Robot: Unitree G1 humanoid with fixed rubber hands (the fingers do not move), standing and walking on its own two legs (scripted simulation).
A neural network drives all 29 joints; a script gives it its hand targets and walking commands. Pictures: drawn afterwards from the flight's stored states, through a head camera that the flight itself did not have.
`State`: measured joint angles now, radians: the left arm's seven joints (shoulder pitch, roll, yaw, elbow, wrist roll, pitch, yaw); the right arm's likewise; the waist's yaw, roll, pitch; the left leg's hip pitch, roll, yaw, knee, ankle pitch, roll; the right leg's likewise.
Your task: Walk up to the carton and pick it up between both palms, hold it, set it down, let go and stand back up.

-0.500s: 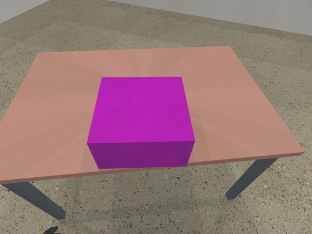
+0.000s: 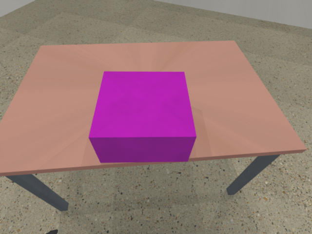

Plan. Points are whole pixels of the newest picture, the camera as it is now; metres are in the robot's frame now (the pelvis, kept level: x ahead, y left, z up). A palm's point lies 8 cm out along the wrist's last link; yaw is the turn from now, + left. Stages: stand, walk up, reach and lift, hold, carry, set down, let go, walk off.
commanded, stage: walk up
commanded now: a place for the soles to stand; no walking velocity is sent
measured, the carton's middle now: (144, 115) +0.49 +0.06 -0.04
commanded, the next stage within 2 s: reach and lift in 0.90 s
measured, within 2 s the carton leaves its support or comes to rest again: neither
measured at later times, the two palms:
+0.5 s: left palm out of the picture +0.08 +0.32 -0.11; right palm out of the picture +0.05 -0.29 -0.11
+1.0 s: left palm out of the picture +0.10 +0.32 -0.10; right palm out of the picture +0.08 -0.29 -0.11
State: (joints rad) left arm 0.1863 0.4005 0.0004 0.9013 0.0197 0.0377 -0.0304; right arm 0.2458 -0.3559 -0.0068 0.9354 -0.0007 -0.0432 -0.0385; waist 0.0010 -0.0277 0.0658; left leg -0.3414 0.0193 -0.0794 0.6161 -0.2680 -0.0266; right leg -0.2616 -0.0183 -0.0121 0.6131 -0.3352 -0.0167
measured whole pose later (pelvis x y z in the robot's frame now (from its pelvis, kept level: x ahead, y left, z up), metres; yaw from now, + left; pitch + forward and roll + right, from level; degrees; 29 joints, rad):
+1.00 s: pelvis -0.02 +0.01 -0.01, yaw +0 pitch -2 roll -1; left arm 0.13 0.40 0.00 0.70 0.02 0.32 0.00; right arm 0.13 -0.35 -0.11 1.00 -0.07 -0.13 0.04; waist 0.00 0.01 0.09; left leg -0.36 0.03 -0.08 0.70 -0.31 -0.05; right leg -0.29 -0.01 -0.01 0.69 -0.37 0.00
